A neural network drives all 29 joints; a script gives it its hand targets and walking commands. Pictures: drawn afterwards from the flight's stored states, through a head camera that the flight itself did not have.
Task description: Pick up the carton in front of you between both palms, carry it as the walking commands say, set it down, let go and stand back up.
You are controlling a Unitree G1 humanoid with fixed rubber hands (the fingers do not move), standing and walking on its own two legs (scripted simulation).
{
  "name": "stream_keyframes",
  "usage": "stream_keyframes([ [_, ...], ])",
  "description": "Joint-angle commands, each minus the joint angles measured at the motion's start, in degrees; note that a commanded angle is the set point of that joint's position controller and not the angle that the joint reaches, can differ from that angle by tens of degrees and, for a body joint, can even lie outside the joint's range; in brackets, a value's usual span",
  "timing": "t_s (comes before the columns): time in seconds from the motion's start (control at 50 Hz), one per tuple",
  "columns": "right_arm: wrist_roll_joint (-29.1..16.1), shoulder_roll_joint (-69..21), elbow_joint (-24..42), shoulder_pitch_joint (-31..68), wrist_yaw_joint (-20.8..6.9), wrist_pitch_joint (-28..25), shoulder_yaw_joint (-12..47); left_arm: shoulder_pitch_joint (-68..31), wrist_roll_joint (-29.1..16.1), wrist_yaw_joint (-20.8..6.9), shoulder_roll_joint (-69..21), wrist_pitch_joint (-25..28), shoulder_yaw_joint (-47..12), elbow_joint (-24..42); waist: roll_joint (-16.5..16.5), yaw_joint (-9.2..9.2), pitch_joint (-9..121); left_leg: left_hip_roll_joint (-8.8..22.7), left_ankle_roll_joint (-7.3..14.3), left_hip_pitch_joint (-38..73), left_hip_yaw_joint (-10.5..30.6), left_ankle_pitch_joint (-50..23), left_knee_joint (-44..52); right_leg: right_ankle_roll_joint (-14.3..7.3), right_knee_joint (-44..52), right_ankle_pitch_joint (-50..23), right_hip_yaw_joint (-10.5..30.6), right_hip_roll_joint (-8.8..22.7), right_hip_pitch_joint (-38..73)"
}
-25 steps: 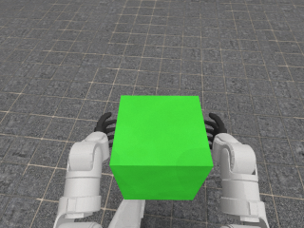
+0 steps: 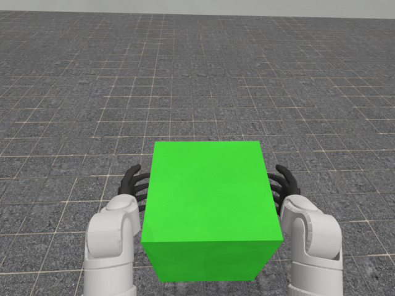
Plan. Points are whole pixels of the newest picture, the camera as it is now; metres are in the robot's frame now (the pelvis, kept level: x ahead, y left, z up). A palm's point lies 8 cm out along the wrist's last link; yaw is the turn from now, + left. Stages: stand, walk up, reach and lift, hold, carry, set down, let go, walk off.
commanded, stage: carry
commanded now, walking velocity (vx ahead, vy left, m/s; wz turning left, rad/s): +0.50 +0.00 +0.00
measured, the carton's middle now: (207, 215) +0.31 -0.01 +0.02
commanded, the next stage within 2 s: none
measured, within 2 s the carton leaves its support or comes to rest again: neither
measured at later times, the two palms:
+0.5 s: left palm (143, 126) +0.52 +0.15 +0.09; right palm (257, 124) +0.54 -0.15 +0.09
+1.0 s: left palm (154, 71) +0.84 +0.16 +0.08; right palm (237, 72) +0.85 -0.14 +0.08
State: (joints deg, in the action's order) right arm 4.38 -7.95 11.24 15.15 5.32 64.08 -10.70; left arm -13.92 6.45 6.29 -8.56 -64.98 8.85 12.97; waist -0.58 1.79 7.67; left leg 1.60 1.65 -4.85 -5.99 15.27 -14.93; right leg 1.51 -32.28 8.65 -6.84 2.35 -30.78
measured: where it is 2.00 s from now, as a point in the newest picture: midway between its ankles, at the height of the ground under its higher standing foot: (192, 184)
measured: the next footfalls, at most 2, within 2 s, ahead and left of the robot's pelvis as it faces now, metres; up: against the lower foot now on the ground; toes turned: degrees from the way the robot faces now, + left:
right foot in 0.08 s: +0.21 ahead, -0.12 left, +0.00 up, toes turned -8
left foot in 0.56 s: +0.48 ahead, +0.12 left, +0.00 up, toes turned +13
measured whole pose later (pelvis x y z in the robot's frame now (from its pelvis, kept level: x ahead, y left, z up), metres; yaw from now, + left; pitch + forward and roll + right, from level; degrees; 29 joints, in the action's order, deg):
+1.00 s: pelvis +0.58 +0.00 -0.01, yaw +2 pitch +4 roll +0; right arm 6.1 -7.6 20.3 8.0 5.0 69.1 -4.8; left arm -7.2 6.5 5.3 -7.4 -70.2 5.9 21.9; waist -0.2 0.5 7.9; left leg 3.3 -1.8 0.5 -10.9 21.2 -17.8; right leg -0.2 -26.9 5.0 -11.1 4.5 -28.3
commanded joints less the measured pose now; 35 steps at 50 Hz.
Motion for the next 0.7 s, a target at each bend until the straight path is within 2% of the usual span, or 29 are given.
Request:
stream_keyframes([
  [0.0, -21.44, -50.06, 3.37, 25.45, -15.94, 2.5, 43.99, -27.61, -20.35, -13.5, -50.72, -1.33, -43.26, 3.18, -10.19, -0.71, 9.77, 11.18, 3.7, 7.37, 3.92, -29.82, -0.52, -0.76, 5.99, -5.94, -3.11, -0.74, 4.96],
  [0.02, -20.88, -49.55, 4.03, 24.49, -15.82, 2.86, 44.07, -26.34, -21.0, -14.14, -51.04, -1.82, -43.24, 3.21, -9.03, -1.2, 9.64, 10.88, 2.91, 5.35, 2.37, -28.5, -3.16, -1.28, 8.66, -6.72, -4.62, -1.11, 9.6],
  [0.04, -20.65, -50.15, 4.26, 23.47, -15.73, 3.3, 44.23, -24.71, -21.4, -14.64, -50.54, -2.32, -42.83, 3.07, -6.62, -1.66, 10.37, 9.6, 1.92, 1.74, 0.15, -27.68, -8.08, -1.83, 9.73, -4.3, -6.98, -2.3, 16.62],
  [0.06, -20.37, -49.89, 4.6, 21.53, -15.61, 3.63, 44.07, -23.68, -21.81, -15.15, -50.25, -2.82, -42.56, 3.13, -4.64, -1.92, 12.54, 7.99, 0.61, -4.37, -1.83, -25.3, -15.1, -2.78, 8.22, -0.17, -5.74, -1.24, 26.44],
  [0.08, -20.04, -48.99, 5.57, 20.77, -15.56, 4.01, 43.62, -21.3, -21.89, -15.53, -49.51, -3.31, -42.02, 2.72, 2.99, -3.13, 14.78, 5.48, -1.59, -12.37, -3.56, -12.16, -28.2, -4.41, 10.94, 4.45, 8.91, 8.8, 34.01],
  [0.1, -20.39, -49.53, 7.01, 22.43, -15.39, 4.86, 44.63, -20.93, -21.49, -15.9, -49.24, -3.23, -41.27, 1.63, 16.27, -3.58, 16.11, -1.25, -3.09, -28.63, -2.68, 3.31, -41.75, -11.71, 17.15, 10.06, 32.5, 21.06, 43.93],
  [0.12, -20.85, -49.37, 7.63, 23.89, -15.37, 5.06, 44.92, -21.65, -22.16, -16.09, -50.41, -3.17, -41.42, 2.08, 17.42, -3.22, 13.5, -1.45, -1.66, -36.46, 2.99, 13.99, -49.61, -14.95, 19.39, 5.23, 38.6, 23.28, 43.23],
  [0.14, -21.25, -50.79, 7.43, 24.08, -15.4, 4.87, 45.16, -22.35, -23.05, -16.25, -51.4, -3.18, -41.85, 3.36, 12.31, -2.95, 13.28, 1.53, -0.77, -36.99, 5.6, 13.84, -53.27, -14.15, 18.6, 1.74, 33.57, 21.88, 40.3],
  [0.16, -21.35, -51.82, 7.52, 23.98, -15.45, 4.48, 45.25, -23.3, -23.92, -16.44, -52.43, -3.03, -42.62, 4.59, 7.62, -2.81, 13.24, 3.33, -0.43, -36.32, 6.26, 10.64, -53.53, -12.79, 18.53, 0.79, 28.34, 20.14, 37.48],
  [0.18, -21.4, -52.73, 7.6, 23.6, -15.42, 4.04, 45.48, -24.61, -24.6, -16.62, -53.3, -2.76, -43.34, 5.85, 4.4, -2.63, 12.56, 5.13, -0.49, -34.97, 6.65, 6.62, -50.53, -11.05, 20.12, 2.38, 23.74, 18.92, 33.79],
  [0.2, -21.5, -54.15, 7.53, 23.38, -15.32, 3.67, 45.8, -25.75, -25.17, -16.73, -53.75, -2.54, -43.77, 6.88, 3.99, -2.51, 12.34, 5.82, -0.97, -32.34, 6.14, 3.57, -46.94, -9.48, 21.69, 3.47, 19.25, 17.47, 30.33],
  [0.22, -21.48, -54.99, 7.77, 22.83, -15.12, 3.31, 45.99, -26.0, -25.7, -16.86, -54.0, -2.35, -44.22, 7.84, 5.15, -2.53, 12.51, 5.47, -1.49, -30.51, 4.77, 1.57, -43.56, -8.78, 22.67, 4.17, 15.55, 16.34, 28.67],
  [0.26, -20.88, -55.43, 8.21, 21.1, -14.58, 2.78, 46.08, -24.7, -26.27, -17.16, -53.62, -2.19, -44.65, 8.81, 6.94, -2.57, 11.95, 5.06, -2.55, -29.13, 2.7, -1.12, -37.14, -8.92, 24.5, 5.41, 11.27, 15.23, 27.4],
  [0.3, -20.37, -55.14, 8.73, 19.58, -14.09, 2.61, 46.26, -23.39, -26.36, -17.34, -52.83, -2.17, -44.97, 9.53, 7.19, -2.56, 10.76, 4.88, -3.26, -29.31, 1.31, -4.26, -29.39, -9.13, 25.52, 4.67, 8.66, 14.27, 28.32],
  [0.34, -20.23, -54.23, 9.73, 18.62, -13.74, 2.7, 46.52, -22.06, -26.14, -17.31, -51.52, -2.29, -44.9, 10.22, 7.59, -2.69, 9.56, 4.28, -3.19, -28.89, -0.45, -7.61, -23.55, -8.74, 24.68, 0.12, 5.89, 13.15, 29.65],
  [0.44, -20.74, -50.32, 11.99, 17.96, -13.7, 4.41, 46.47, -18.98, -24.07, -16.47, -47.8, -3.55, -43.55, 10.78, 8.62, -3.12, 6.42, 2.69, -2.29, -27.37, -3.77, -11.57, -15.28, -8.03, 21.62, -8.67, 2.43, 12.04, 32.8],
  [0.5, -20.98, -47.91, 10.88, 18.47, -14.1, 5.65, 45.7, -19.11, -23.06, -15.93, -45.76, -4.65, -42.89, 9.37, 9.13, -3.11, 5.17, 1.53, -1.23, -22.52, -6.21, -9.03, -11.27, -6.96, 16.38, -12.17, 1.25, 11.92, 33.63],
  [0.52, -20.92, -47.48, 9.97, 17.98, -14.24, 5.95, 45.26, -19.64, -22.88, -15.83, -45.41, -4.98, -42.92, 8.97, 7.53, -2.35, 6.32, -0.23, -0.87, -15.98, -8.49, -7.97, -8.72, -5.92, 10.32, -15.13, -1.21, 10.45, 31.63],
  [0.54, -20.85, -47.04, 8.82, 17.28, -14.38, 6.18, 44.64, -19.82, -22.69, -15.75, -45.04, -5.28, -42.96, 8.68, 4.92, -1.64, 9.53, -0.78, -0.16, -4.61, -8.79, -6.21, -9.38, -4.3, 1.58, -18.16, -3.99, 8.53, 26.27],
  [0.56, -20.32, -46.62, 7.56, 16.45, -14.49, 6.25, 43.87, -20.63, -22.67, -15.72, -44.23, -5.68, -42.81, 8.73, -1.21, -0.41, 12.79, 7.85, 2.2, 7.2, 4.6, -0.5, -6.49, -1.12, -11.49, -10.84, -5.46, 5.98, 15.35],
  [0.58, -19.49, -46.93, 5.79, 16.5, -14.64, 5.74, 42.98, -22.87, -23.41, -15.77, -45.34, -6.27, -43.86, 10.04, -16.57, 0.23, 17.1, 20.37, 9.99, 18.53, 28.42, 1.43, -1.42, 1.29, -27.87, 4.25, -4.4, -0.67, -0.5],
  [0.6, -19.92, -48.54, 5.56, 16.33, -14.77, 5.6, 43.07, -23.45, -23.69, -16.04, -46.43, -6.15, -44.05, 9.05, -17.14, -0.25, 15.12, 22.25, 11.82, 20.43, 33.88, -7.76, 1.27, 0.07, -35.38, 19.62, 1.29, -1.89, -10.33],
  [0.62, -20.68, -50.28, 6.87, 17.69, -14.87, 5.3, 43.57, -23.82, -24.12, -16.3, -48.57, -5.66, -44.09, 8.09, -12.39, -0.47, 15.04, 21.53, 11.19, 18.41, 28.64, -13.22, -0.46, -1.44, -39.64, 19.64, 4.89, 1.13, -11.9],
  [0.64, -21.28, -52.32, 7.71, 18.97, -15.01, 4.91, 44.27, -23.9, -24.35, -16.47, -50.08, -5.0, -44.16, 7.93, -6.52, -0.57, 15.38, 20.58, 9.61, 15.36, 24.43, -14.47, -1.16, -2.13, -39.24, 16.97, 6.11, 3.23, -11.37],
  [0.66, -21.83, -53.95, 8.95, 20.59, -15.2, 4.42, 45.01, -23.96, -24.48, -16.5, -51.62, -4.35, -44.4, 8.15, -2.49, -0.87, 14.42, 19.62, 7.52, 11.36, 20.32, -13.16, 0.04, -2.39, -35.57, 13.35, 6.76, 4.96, -9.74],
  [0.68, -22.57, -55.15, 10.04, 21.89, -15.42, 3.93, 45.74, -24.09, -24.39, -16.38, -52.68, -3.72, -44.64, 8.82, -2.5, -1.19, 14.0, 18.25, 5.85, 7.78, 16.43, -10.1, 1.95, -2.25, -31.63, 10.7, 6.5, 5.59, -7.15],
])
